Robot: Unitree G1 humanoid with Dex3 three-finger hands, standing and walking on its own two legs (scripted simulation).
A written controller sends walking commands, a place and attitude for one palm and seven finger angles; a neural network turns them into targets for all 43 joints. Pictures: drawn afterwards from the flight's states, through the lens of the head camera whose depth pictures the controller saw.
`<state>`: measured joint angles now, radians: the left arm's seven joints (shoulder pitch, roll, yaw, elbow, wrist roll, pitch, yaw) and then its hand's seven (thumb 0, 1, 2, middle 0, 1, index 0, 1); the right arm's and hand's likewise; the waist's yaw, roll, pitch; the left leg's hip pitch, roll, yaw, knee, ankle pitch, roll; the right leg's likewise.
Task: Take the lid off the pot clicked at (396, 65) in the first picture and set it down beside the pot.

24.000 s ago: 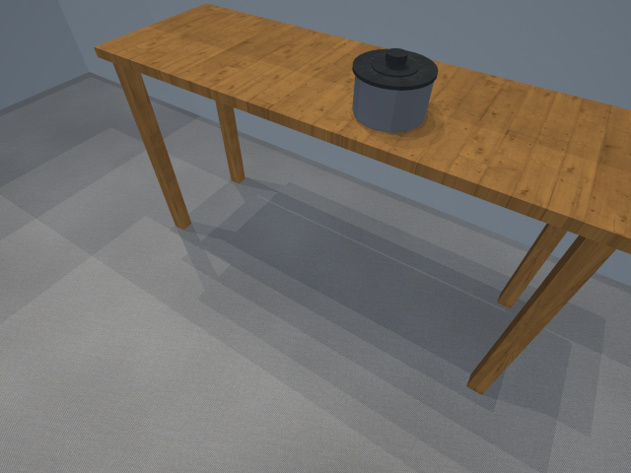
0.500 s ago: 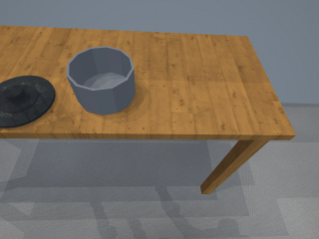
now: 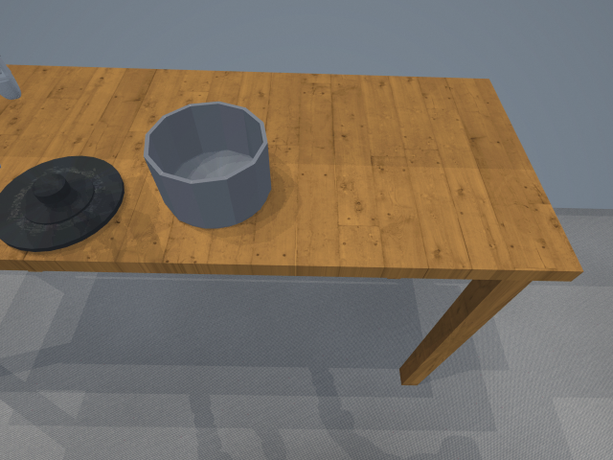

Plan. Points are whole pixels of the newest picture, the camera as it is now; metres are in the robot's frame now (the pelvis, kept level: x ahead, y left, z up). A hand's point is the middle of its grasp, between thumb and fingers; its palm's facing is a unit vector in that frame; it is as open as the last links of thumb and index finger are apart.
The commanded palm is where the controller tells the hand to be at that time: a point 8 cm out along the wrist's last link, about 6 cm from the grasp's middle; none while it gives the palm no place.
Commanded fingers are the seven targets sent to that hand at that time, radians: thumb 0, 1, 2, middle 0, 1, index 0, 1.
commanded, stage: draw the hand back to the body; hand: left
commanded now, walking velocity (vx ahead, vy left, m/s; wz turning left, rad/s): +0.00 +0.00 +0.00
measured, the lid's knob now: (51, 188) +0.49 +0.37 +0.05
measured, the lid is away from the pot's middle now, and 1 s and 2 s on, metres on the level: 0.24 0.24 0.24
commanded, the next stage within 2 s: step back with the hand held close in 1.86 s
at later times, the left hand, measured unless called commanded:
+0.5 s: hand out of the picture +0.39 +0.30 +0.25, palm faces +0.55 -0.82 -0.18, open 10.4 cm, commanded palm +0.33 +0.32 +0.26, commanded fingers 0.00 0.34 0.77 -0.30 -0.62 -0.30 -0.62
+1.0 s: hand out of the picture +0.30 +0.25 +0.24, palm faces +0.56 -0.81 -0.19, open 8.0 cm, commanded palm +0.24 +0.27 +0.25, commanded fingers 0.00 0.90 0.90 -0.20 -0.30 -0.20 -0.30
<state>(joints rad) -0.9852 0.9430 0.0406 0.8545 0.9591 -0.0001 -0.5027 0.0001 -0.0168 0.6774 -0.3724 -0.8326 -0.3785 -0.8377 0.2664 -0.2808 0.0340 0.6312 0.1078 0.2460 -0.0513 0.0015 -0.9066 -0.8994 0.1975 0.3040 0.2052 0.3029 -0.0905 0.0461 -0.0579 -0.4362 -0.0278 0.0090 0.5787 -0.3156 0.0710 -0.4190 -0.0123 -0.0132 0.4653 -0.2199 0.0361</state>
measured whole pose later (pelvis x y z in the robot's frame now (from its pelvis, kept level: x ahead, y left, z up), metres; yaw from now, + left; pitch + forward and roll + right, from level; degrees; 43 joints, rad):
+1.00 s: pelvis -0.01 -0.05 +0.01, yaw +0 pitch -4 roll -1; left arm -0.19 0.44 0.45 0.08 -0.10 -0.07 0.09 0.01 0.70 0.85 -0.24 -0.41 -0.24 -0.42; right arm 0.15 -0.24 0.04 0.70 0.03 -0.07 -0.07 0.01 -0.91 -0.90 0.20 0.30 0.21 0.30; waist 0.05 0.05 0.04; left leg -0.06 0.03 0.01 0.36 -0.23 -0.01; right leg -0.08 0.04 -0.02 0.32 -0.17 -0.03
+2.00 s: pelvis -0.01 -0.03 +0.01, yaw +0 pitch -6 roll -1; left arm 0.39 0.35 0.37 -0.57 -0.08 -0.10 0.07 0.01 0.89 0.90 -0.21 -0.30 -0.21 -0.30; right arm 0.17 -0.20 0.04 0.68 -0.01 -0.12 -0.06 0.01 -0.90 -0.90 0.20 0.30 0.21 0.30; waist 0.09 0.06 0.03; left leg -0.03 0.00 0.00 0.39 -0.24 0.02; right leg -0.04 0.02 -0.02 0.32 -0.17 0.00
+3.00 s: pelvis -0.14 +0.00 +0.00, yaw -2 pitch +2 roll -3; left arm 0.47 0.42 0.47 -0.69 -0.05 -0.29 0.12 0.01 0.89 0.90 -0.21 -0.30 -0.21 -0.30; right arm 0.17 -0.20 -0.01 0.61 0.00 -0.10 -0.05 0.01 -0.90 -0.90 0.20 0.30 0.21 0.30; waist 0.00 0.03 0.02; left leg -0.47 0.02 0.03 0.53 -0.10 0.06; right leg -0.24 0.07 0.02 0.49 -0.28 0.01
